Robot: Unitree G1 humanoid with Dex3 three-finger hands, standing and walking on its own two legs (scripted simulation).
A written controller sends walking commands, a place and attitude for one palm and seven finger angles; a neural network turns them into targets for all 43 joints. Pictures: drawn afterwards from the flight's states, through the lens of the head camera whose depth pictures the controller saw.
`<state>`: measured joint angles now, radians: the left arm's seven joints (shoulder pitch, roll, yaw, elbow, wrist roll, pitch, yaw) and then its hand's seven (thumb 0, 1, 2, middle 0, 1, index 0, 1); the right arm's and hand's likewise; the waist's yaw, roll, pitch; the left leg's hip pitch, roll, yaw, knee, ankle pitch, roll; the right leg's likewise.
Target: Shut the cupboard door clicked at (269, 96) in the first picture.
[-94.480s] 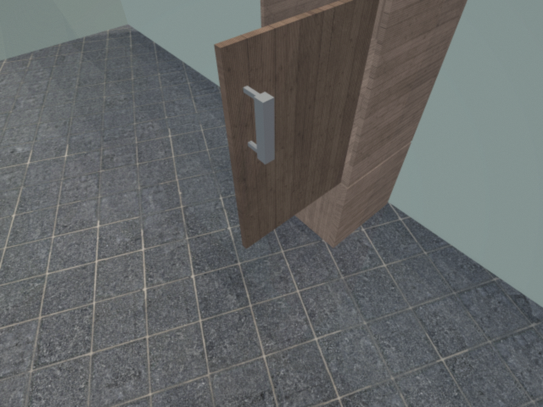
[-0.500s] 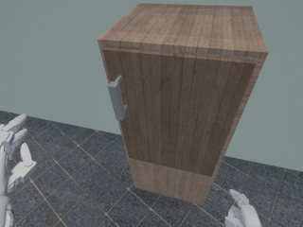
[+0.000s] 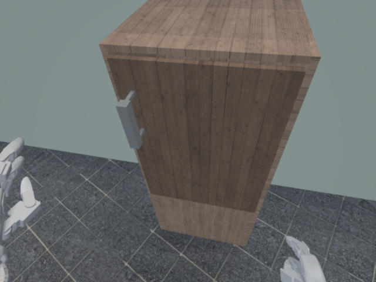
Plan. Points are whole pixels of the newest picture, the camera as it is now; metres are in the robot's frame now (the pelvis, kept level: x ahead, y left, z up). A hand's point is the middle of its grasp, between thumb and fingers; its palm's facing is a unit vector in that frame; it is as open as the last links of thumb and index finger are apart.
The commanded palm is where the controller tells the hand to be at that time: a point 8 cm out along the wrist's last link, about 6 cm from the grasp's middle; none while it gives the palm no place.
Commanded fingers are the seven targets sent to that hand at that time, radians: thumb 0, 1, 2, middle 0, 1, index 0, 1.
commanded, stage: step back with the hand held close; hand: left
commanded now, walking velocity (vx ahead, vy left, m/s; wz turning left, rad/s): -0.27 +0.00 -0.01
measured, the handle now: (133, 120) +0.47 +0.19 +0.09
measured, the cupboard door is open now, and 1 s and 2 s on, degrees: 0 0 0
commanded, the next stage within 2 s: stop stepping back and stand still in 0.88 s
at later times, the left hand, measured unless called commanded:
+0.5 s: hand out of the picture +0.11 +0.31 +0.14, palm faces +0.43 -0.78 -0.45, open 7.4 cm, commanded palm +0.05 +0.34 +0.17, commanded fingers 0.00 0.90 0.90 -0.20 -0.30 -0.20 -0.30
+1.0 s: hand out of the picture -0.01 +0.33 +0.15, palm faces +0.48 -0.80 -0.36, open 7.4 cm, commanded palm -0.08 +0.36 +0.17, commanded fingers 0.00 0.90 0.90 -0.20 -0.30 -0.20 -0.30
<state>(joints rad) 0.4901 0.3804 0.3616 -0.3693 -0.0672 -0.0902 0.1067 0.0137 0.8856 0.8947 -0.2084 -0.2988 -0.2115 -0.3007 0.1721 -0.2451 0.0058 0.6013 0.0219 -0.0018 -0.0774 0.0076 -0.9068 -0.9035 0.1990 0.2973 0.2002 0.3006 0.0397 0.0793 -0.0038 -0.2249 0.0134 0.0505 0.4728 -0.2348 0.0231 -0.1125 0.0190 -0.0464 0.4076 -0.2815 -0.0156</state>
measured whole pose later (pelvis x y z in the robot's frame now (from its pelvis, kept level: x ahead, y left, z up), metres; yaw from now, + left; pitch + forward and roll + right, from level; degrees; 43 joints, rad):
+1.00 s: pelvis -0.20 +0.06 -0.03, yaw +3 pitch -3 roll -6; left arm 0.46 0.44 0.40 -0.52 -0.04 -0.21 0.17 0.01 0.88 0.89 -0.21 -0.30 -0.21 -0.30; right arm 0.19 -0.22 -0.01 0.61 -0.01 -0.05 -0.09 0.01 -0.91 -0.90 0.20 0.30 0.20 0.30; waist 0.00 0.02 0.02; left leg -0.59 0.02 0.05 0.65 -0.23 0.06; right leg -0.47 0.07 0.00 0.81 -0.47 0.00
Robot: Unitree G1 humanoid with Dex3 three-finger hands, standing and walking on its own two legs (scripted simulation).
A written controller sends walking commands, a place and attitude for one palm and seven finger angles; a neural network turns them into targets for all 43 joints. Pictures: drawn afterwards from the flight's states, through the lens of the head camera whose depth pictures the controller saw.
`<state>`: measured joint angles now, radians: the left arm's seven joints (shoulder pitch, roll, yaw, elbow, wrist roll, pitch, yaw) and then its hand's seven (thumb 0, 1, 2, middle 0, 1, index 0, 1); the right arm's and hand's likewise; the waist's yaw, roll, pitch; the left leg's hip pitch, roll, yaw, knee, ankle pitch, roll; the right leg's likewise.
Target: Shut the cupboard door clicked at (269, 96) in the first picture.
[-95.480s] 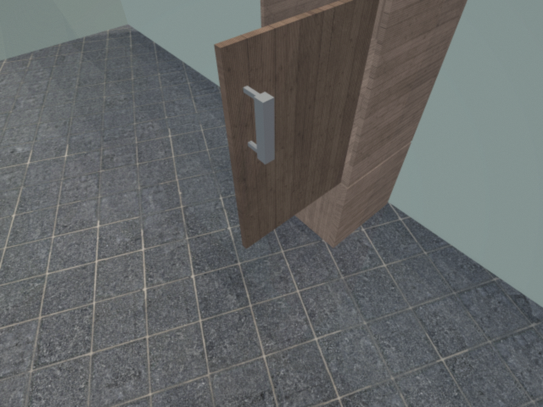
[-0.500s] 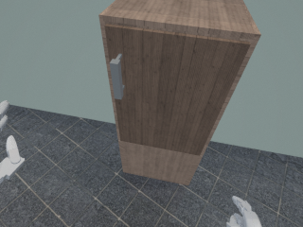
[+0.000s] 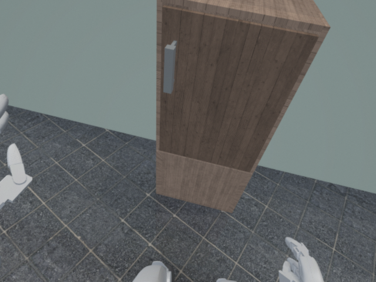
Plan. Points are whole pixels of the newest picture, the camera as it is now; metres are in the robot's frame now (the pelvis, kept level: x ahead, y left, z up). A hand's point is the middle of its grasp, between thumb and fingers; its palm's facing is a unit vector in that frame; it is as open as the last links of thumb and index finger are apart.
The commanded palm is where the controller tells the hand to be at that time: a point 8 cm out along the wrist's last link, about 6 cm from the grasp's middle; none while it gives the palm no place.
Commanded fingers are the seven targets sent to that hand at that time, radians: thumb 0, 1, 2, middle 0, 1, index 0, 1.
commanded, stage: stop stepping back and stand still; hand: left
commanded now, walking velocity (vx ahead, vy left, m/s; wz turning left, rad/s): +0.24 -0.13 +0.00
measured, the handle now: (171, 67) +0.68 +0.10 +0.12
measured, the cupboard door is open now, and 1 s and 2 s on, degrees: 0 0 0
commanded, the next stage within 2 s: let the arm hang, fingers relaxed in 1.00 s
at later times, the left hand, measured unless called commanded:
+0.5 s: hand out of the picture +0.05 +0.36 +0.20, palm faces +0.47 -0.84 -0.28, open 7.5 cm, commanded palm -0.05 +0.39 +0.21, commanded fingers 0.00 0.90 0.90 -0.20 -0.30 -0.20 -0.30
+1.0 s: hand out of the picture -0.03 +0.31 +0.19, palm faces +0.43 -0.81 -0.41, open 7.4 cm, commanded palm -0.07 +0.35 +0.21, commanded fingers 0.00 0.90 0.90 -0.20 -0.30 -0.20 -0.30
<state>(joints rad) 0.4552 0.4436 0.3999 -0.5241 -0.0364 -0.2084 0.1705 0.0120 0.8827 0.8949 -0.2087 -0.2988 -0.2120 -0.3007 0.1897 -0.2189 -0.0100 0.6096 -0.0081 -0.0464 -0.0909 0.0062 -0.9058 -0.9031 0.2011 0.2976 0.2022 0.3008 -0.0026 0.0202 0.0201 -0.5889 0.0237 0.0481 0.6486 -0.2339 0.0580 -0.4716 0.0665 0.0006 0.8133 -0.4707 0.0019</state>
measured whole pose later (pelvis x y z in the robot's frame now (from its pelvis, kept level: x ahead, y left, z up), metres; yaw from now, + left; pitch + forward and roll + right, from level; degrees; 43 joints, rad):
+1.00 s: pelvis -0.23 +0.06 +0.03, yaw -4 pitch -3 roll +2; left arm 0.53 0.33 0.36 -0.38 -0.02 -0.18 0.17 0.01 0.88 0.90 -0.21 -0.30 -0.21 -0.30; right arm 0.27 -0.25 -0.04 0.69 0.01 -0.07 -0.09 0.01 -0.91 -0.90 0.20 0.30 0.20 0.30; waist 0.02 -0.01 -0.03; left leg -0.55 0.05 0.07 0.98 -0.26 -0.01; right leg -0.09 -0.02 -0.06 0.48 -0.34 -0.05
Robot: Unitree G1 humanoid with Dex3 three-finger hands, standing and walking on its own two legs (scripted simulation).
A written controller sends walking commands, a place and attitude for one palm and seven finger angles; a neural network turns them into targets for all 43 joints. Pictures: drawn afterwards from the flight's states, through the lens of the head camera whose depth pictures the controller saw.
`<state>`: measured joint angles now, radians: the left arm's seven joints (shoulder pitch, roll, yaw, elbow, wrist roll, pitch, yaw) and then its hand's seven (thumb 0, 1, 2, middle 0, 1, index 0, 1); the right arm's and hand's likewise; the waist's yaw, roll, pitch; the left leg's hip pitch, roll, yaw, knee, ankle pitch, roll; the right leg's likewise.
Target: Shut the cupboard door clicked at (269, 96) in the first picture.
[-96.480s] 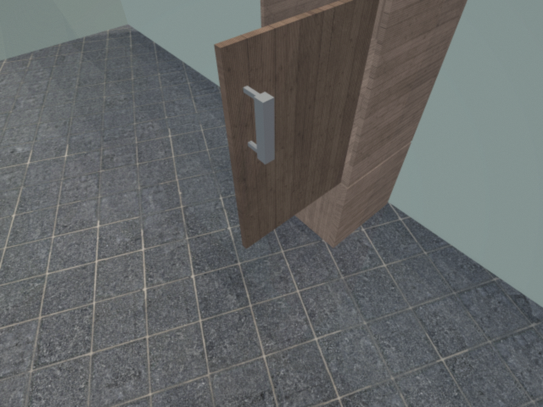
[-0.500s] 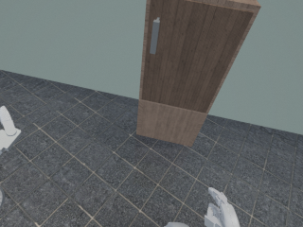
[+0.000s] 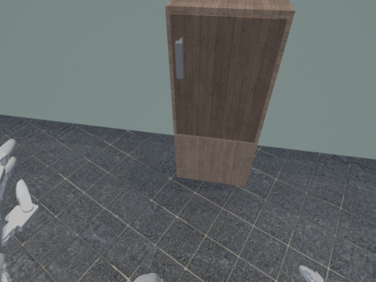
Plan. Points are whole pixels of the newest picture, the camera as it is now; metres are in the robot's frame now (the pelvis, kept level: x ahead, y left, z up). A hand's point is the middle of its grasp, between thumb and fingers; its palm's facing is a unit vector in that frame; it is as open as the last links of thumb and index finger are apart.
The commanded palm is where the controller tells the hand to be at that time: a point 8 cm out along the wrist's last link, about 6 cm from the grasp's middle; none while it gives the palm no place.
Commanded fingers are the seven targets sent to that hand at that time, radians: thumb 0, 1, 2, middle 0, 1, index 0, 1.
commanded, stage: let the arm hang, fingers relaxed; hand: left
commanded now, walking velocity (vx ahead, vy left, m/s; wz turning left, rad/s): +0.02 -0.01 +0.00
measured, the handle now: (180, 58) +0.91 +0.10 +0.09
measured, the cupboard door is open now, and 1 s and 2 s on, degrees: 0 0 0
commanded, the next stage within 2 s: look to check the result in 1.20 s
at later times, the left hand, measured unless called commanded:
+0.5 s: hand out of the picture +0.03 +0.18 -0.17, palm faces +0.11 -0.96 -0.24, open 6.9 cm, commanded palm none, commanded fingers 0.00 0.90 0.90 -0.20 -0.30 -0.20 -0.30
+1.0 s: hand out of the picture -0.02 +0.16 -0.17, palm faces +0.06 -0.99 -0.16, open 7.4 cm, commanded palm none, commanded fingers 0.00 0.90 0.90 -0.20 -0.30 -0.20 -0.30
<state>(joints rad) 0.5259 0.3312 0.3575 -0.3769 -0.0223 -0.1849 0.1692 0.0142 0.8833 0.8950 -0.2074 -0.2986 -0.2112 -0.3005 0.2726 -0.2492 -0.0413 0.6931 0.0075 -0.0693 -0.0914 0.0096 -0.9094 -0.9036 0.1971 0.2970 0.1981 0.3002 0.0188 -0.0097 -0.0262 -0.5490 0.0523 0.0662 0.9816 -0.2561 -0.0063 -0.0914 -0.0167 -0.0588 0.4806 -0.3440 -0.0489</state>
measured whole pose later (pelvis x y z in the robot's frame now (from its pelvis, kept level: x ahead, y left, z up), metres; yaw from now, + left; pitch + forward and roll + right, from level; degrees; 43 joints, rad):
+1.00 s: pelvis -0.01 +0.01 +0.01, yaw +2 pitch -3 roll +0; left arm 0.30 0.12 -0.01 1.16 0.01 0.00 0.03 0.01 0.91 0.89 -0.20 -0.30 -0.20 -0.30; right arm 0.30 -0.14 0.01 1.13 -0.01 0.00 -0.04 0.00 -0.92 -0.90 0.20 0.30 0.20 0.30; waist 0.00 0.00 0.02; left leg -0.14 -0.02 0.06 0.37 -0.19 0.03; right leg -0.15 0.02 -0.02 0.38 -0.19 -0.02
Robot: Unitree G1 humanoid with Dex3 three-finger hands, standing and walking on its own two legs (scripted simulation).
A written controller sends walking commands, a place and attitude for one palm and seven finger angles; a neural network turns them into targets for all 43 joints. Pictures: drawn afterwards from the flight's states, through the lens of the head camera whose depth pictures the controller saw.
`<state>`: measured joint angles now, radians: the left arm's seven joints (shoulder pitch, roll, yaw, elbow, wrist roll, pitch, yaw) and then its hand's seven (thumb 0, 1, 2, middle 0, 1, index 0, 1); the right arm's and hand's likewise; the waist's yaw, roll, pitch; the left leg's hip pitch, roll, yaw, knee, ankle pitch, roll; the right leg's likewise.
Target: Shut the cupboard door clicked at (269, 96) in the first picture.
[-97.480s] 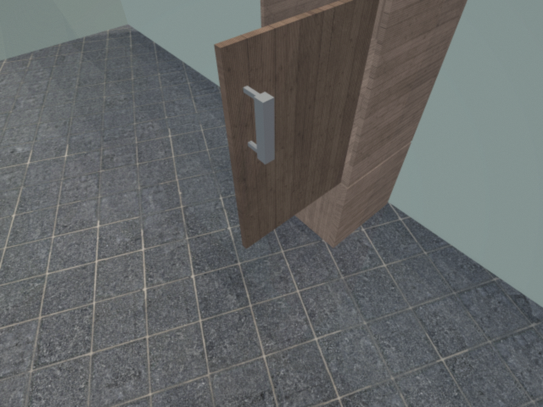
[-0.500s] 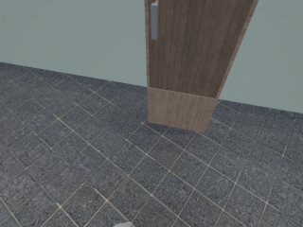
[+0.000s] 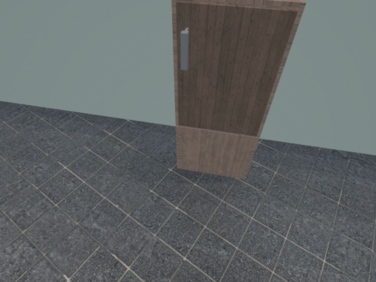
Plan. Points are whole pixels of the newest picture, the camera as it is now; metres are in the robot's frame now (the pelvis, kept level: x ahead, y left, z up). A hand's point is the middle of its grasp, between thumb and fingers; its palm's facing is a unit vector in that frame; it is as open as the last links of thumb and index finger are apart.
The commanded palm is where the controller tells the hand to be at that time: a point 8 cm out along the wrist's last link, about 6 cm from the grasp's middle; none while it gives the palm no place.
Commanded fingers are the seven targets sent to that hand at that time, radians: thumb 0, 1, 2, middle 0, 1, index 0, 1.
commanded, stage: let the arm hang, fingers relaxed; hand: left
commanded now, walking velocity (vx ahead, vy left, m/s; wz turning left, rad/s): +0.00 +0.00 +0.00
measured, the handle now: (185, 48) +0.92 +0.06 +0.09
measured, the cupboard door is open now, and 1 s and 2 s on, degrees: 0 0 0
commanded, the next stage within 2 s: look to check the result in 0.20 s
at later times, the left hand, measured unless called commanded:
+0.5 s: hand out of the picture -0.04 +0.16 -0.18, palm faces +0.02 -0.99 -0.16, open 7.4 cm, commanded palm none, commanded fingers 0.00 0.90 0.90 -0.20 -0.30 -0.20 -0.30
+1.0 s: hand out of the picture -0.02 +0.17 -0.18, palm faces +0.01 -0.98 -0.18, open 7.4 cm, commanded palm none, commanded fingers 0.00 0.90 0.90 -0.20 -0.30 -0.20 -0.30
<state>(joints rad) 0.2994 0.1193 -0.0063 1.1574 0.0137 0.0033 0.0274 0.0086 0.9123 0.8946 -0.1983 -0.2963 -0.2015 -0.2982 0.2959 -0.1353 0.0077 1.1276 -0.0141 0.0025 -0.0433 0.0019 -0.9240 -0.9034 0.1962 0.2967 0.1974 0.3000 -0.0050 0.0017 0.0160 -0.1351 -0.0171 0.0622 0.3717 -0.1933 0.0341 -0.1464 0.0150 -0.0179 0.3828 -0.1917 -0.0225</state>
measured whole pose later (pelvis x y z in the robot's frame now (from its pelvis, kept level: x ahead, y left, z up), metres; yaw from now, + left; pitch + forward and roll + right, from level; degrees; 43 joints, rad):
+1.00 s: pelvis +0.00 +0.01 +0.00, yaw -1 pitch -2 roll +0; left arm 0.30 0.12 0.00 1.16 0.02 -0.01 0.03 0.00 0.90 0.89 -0.20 -0.30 -0.20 -0.30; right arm 0.31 -0.13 0.00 1.13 -0.01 -0.01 -0.04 0.00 -0.91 -0.90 0.20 0.30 0.20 0.30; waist -0.01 0.00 0.04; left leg -0.15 -0.03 0.08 0.37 -0.19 0.05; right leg -0.17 0.01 0.00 0.40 -0.19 -0.01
